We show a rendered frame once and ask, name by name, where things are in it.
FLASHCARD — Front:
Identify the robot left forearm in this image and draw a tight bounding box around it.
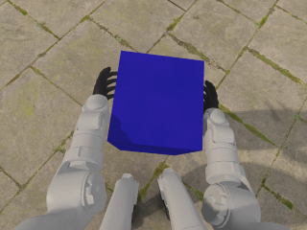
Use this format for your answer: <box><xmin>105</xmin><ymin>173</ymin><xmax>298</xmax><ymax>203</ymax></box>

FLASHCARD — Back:
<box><xmin>46</xmin><ymin>94</ymin><xmax>110</xmax><ymax>208</ymax></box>

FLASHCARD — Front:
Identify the robot left hand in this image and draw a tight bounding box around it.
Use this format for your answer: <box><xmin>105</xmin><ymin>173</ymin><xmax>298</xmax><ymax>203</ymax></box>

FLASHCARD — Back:
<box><xmin>92</xmin><ymin>66</ymin><xmax>118</xmax><ymax>100</ymax></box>

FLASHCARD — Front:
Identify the robot right forearm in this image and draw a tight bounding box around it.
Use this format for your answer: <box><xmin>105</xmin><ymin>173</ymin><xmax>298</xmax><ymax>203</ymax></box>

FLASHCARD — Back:
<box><xmin>202</xmin><ymin>107</ymin><xmax>261</xmax><ymax>217</ymax></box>

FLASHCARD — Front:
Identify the robot right upper arm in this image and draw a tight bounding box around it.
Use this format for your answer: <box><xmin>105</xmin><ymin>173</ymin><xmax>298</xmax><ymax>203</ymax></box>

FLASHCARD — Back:
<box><xmin>201</xmin><ymin>183</ymin><xmax>291</xmax><ymax>230</ymax></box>

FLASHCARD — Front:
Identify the left robot thigh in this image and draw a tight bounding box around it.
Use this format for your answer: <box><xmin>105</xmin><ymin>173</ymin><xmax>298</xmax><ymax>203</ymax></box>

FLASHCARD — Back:
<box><xmin>99</xmin><ymin>177</ymin><xmax>139</xmax><ymax>230</ymax></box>

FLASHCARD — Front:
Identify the right robot thigh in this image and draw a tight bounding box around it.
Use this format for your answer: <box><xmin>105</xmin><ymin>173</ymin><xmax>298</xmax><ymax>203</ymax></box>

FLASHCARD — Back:
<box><xmin>157</xmin><ymin>172</ymin><xmax>208</xmax><ymax>230</ymax></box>

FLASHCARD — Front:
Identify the robot right hand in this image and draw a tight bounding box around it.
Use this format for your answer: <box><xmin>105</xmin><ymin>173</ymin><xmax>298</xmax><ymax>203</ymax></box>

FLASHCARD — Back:
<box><xmin>203</xmin><ymin>80</ymin><xmax>219</xmax><ymax>114</ymax></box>

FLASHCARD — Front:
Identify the robot thigh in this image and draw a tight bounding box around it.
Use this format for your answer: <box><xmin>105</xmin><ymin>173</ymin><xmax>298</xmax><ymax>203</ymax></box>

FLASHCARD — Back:
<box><xmin>99</xmin><ymin>177</ymin><xmax>139</xmax><ymax>230</ymax></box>
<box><xmin>157</xmin><ymin>172</ymin><xmax>208</xmax><ymax>230</ymax></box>

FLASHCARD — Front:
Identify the carton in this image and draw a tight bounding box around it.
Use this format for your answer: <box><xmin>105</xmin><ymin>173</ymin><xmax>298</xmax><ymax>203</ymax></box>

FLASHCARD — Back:
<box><xmin>107</xmin><ymin>51</ymin><xmax>204</xmax><ymax>155</ymax></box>

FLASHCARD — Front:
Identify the robot left upper arm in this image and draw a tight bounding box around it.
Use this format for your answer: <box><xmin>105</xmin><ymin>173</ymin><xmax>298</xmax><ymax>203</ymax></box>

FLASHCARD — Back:
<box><xmin>12</xmin><ymin>170</ymin><xmax>107</xmax><ymax>230</ymax></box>

